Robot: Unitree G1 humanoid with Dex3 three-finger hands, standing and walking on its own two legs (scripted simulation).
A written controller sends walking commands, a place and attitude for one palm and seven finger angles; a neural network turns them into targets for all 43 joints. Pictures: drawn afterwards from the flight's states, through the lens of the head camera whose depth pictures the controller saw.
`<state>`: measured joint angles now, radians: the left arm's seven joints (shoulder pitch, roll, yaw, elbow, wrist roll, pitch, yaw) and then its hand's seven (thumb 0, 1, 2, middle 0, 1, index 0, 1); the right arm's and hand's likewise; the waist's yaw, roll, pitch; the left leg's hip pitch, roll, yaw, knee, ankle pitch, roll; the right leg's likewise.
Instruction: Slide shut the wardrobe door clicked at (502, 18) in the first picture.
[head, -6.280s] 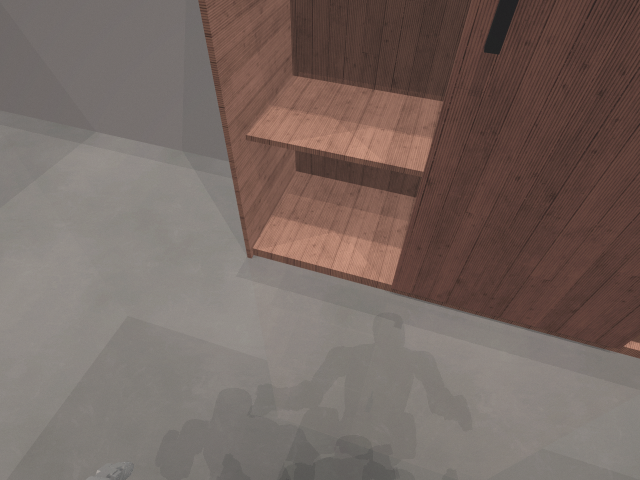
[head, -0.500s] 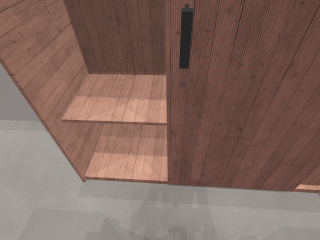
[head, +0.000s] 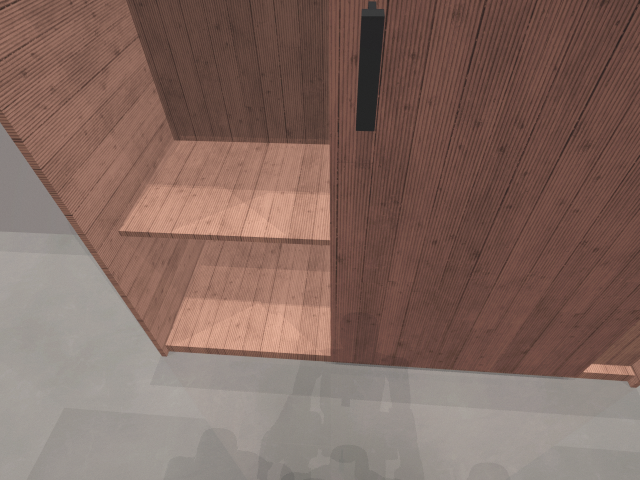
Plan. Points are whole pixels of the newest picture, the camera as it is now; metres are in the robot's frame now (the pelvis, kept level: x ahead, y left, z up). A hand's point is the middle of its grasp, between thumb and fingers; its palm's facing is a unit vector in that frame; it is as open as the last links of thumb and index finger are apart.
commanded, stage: look again from close up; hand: right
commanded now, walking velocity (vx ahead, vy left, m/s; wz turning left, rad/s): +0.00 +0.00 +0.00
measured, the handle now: (368, 67) +0.58 -0.04 +0.25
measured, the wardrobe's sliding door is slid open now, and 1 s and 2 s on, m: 0.57 0.57 0.57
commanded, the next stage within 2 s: none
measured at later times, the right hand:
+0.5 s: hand out of the picture -0.04 -0.13 -0.18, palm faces +0.04 +0.99 -0.14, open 7.4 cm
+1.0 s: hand out of the picture -0.01 -0.12 -0.18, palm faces +0.04 +0.99 -0.13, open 7.4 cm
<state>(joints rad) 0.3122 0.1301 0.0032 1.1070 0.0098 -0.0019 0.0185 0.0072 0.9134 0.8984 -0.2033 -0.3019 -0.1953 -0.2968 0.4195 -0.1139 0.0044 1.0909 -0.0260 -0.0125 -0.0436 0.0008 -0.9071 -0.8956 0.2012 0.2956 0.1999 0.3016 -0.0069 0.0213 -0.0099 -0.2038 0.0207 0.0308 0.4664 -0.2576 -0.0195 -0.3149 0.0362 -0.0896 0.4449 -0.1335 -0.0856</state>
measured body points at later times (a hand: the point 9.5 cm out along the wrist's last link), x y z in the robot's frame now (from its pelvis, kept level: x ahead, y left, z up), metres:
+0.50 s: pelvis +0.00 +0.01 +0.00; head +0.00 +0.00 +0.45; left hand -0.01 +0.23 -0.16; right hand -0.04 -0.19 -0.16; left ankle -0.01 +0.14 -0.74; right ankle +0.07 -0.06 -0.74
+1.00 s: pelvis +0.02 +0.02 +0.00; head +0.02 +0.01 +0.45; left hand +0.00 +0.23 -0.15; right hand -0.01 -0.18 -0.16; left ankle -0.01 +0.14 -0.74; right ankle +0.07 -0.06 -0.74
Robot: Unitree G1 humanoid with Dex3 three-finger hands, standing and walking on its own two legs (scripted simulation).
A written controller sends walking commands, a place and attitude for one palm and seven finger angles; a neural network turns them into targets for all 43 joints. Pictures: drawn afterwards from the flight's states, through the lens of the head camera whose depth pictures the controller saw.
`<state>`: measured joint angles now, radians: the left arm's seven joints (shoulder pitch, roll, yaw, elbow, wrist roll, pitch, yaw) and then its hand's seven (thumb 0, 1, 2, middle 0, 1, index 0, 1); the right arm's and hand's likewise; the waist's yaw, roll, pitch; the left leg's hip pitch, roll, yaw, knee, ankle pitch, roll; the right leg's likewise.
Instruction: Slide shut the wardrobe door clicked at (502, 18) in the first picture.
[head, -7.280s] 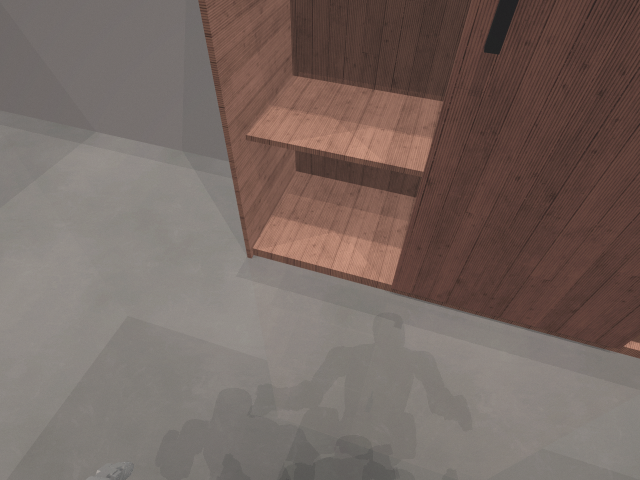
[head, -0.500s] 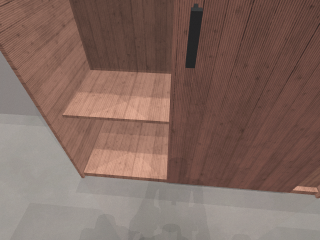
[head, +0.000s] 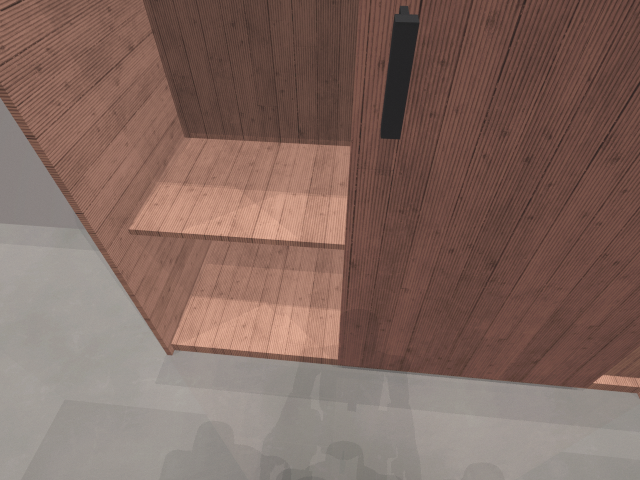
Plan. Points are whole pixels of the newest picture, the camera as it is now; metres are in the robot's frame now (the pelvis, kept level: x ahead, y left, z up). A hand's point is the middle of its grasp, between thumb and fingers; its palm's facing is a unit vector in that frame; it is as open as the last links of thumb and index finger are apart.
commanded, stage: look again from close up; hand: right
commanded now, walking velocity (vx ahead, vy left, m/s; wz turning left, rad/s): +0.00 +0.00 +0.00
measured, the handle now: (396, 74) +0.57 -0.07 +0.25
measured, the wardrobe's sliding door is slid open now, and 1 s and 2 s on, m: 0.57 0.57 0.57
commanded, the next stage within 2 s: shuffle to correct the standing spot in 1.56 s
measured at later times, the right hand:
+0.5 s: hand out of the picture -0.02 -0.14 -0.18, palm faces +0.05 +0.99 -0.14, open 7.4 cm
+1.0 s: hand out of the picture -0.01 -0.14 -0.18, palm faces +0.04 +0.99 -0.15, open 7.4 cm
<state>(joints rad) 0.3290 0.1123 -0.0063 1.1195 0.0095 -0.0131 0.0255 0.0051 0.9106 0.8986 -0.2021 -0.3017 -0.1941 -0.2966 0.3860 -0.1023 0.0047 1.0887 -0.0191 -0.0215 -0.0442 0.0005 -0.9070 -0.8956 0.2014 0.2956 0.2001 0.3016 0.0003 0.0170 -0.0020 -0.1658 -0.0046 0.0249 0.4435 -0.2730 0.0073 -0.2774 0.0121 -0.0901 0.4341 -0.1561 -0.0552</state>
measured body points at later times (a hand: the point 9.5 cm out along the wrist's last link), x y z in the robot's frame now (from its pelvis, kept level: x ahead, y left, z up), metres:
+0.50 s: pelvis +0.02 +0.00 +0.00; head +0.02 +0.00 +0.45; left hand +0.00 +0.21 -0.16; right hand -0.02 -0.19 -0.16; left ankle -0.02 +0.12 -0.74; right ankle +0.05 -0.08 -0.74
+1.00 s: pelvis +0.03 +0.01 +0.00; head +0.03 +0.00 +0.45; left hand +0.01 +0.22 -0.16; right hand -0.01 -0.19 -0.16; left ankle -0.02 +0.12 -0.74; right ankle +0.05 -0.08 -0.74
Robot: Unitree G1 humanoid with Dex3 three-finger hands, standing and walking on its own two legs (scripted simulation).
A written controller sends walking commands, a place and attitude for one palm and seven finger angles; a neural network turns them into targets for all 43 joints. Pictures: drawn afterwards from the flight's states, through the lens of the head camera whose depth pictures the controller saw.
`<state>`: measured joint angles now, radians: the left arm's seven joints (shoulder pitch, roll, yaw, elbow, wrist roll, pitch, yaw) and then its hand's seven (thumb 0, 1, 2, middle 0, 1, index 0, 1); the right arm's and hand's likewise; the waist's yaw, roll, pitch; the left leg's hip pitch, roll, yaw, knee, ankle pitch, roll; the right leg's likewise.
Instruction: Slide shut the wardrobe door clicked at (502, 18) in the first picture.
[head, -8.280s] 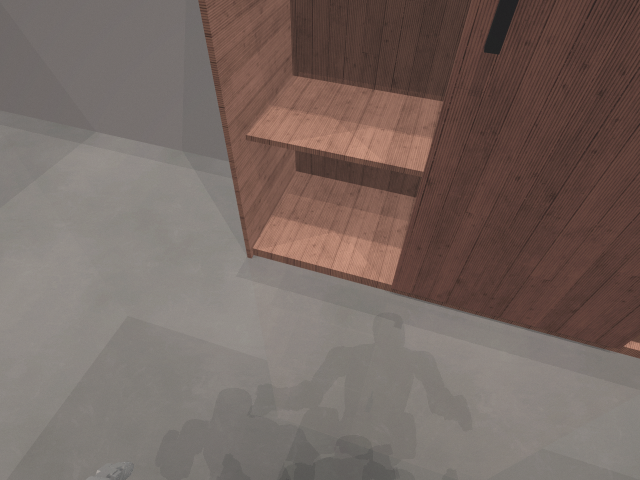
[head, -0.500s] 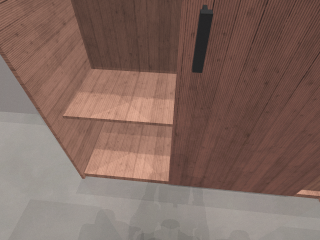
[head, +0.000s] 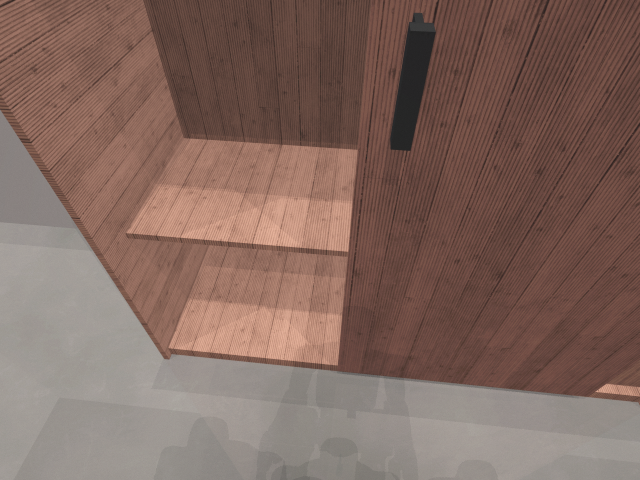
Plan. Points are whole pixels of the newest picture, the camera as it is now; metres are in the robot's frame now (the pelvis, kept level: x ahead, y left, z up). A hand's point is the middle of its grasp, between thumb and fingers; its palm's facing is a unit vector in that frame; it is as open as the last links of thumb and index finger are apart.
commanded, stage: look again from close up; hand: right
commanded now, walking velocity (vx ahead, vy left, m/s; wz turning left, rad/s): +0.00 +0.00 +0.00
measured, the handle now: (408, 83) +0.54 -0.08 +0.25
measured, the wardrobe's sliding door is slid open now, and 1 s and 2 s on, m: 0.57 0.57 0.57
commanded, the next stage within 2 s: shuffle to correct the standing spot in 0.56 s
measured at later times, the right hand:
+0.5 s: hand out of the picture -0.04 -0.14 -0.18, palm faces +0.05 +0.99 -0.15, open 7.4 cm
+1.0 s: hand out of the picture -0.03 -0.13 -0.18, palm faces +0.07 +0.98 -0.16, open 7.4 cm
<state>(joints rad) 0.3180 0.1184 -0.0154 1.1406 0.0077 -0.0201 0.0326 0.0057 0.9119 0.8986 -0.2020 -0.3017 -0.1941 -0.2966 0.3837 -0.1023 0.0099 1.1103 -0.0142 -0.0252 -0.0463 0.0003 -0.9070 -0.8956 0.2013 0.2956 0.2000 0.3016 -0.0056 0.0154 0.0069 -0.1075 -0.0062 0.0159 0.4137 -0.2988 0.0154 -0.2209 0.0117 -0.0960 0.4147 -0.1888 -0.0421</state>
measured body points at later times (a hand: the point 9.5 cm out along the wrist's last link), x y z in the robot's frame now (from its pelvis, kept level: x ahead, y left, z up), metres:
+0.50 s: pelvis +0.01 +0.00 +0.00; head +0.01 +0.00 +0.45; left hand -0.01 +0.21 -0.16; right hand -0.04 -0.19 -0.16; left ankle -0.05 +0.11 -0.74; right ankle +0.02 -0.09 -0.74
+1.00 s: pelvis +0.03 +0.02 -0.01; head +0.04 +0.02 +0.44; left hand +0.00 +0.23 -0.17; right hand -0.03 -0.18 -0.17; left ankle -0.05 +0.11 -0.74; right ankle +0.02 -0.09 -0.74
